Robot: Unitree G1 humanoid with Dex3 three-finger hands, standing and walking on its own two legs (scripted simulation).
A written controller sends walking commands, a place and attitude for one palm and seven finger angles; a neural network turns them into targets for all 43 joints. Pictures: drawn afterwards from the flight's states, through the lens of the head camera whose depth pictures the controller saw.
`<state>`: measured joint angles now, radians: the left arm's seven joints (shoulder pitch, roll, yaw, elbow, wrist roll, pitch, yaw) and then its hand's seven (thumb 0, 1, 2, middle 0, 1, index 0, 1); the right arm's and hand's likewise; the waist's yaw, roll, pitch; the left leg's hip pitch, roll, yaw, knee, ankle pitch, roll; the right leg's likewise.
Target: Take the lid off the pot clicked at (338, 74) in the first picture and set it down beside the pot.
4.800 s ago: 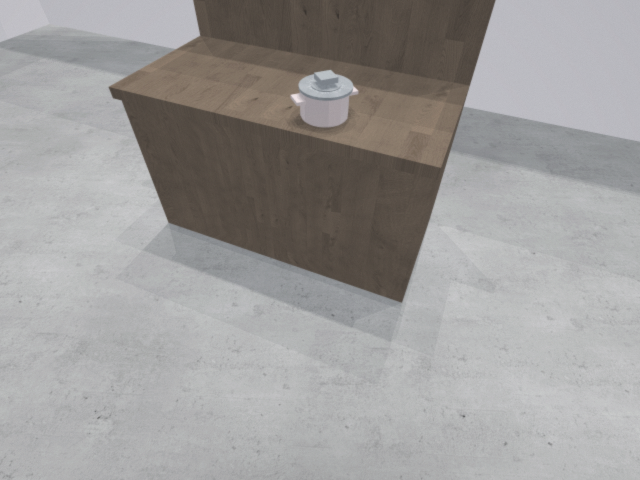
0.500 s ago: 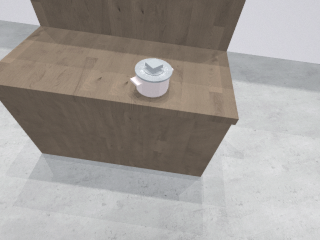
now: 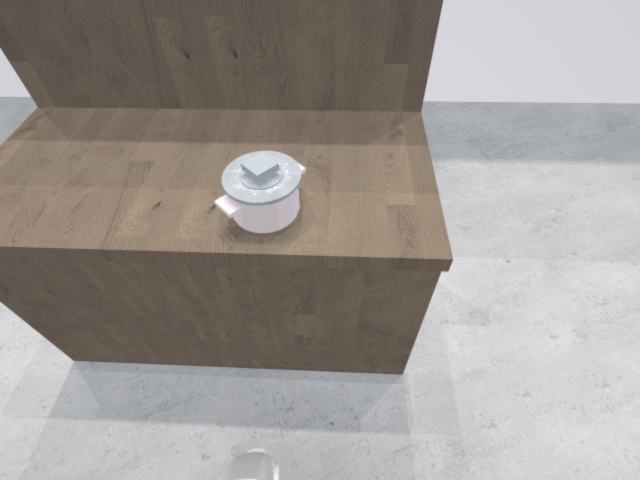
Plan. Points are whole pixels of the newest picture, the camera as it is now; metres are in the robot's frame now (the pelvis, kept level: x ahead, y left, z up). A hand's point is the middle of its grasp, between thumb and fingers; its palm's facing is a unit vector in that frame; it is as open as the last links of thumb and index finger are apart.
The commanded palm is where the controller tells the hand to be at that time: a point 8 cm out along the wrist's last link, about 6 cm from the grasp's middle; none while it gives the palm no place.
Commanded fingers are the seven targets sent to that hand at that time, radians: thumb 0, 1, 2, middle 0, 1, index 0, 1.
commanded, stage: take the last steps up to it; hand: left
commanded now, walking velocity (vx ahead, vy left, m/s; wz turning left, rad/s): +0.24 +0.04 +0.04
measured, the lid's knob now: (260, 166) +0.65 +0.16 +0.00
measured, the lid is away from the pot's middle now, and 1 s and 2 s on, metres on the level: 0.00 0.00 0.00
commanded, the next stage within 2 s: come to a stop and stand still in 0.26 s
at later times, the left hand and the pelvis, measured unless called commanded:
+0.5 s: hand (183, 454) +0.19 +0.23 -0.18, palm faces +0.09 -0.98 -0.20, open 7.3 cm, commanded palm none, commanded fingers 0.00 0.90 0.90 -0.20 -0.30 -0.20 -0.30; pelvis +0.14 +0.05 +0.00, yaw +1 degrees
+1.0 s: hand (197, 447) +0.20 +0.21 -0.18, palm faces +0.04 -0.97 -0.23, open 7.3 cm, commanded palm none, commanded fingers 0.00 0.90 0.90 -0.20 -0.30 -0.20 -0.30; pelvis +0.15 +0.03 -0.01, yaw +1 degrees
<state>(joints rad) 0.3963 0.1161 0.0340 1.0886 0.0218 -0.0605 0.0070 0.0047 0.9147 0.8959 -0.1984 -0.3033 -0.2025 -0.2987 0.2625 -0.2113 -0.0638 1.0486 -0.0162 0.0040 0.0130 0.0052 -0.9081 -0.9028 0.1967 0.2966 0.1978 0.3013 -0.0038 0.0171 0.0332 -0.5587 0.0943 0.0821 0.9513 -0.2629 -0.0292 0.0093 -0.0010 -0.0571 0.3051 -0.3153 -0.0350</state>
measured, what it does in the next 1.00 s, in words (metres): walks ahead: left foot, then right foot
